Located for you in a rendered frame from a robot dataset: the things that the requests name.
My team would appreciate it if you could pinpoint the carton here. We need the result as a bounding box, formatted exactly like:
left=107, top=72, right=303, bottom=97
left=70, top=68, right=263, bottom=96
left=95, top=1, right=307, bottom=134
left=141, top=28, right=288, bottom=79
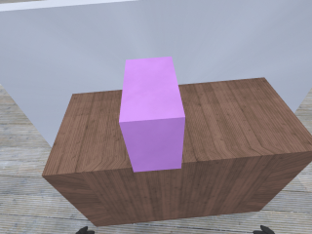
left=119, top=57, right=185, bottom=173

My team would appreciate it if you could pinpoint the pedestal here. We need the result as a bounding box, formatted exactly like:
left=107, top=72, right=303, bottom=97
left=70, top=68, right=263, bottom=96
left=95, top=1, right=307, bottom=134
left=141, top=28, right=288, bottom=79
left=42, top=77, right=312, bottom=227

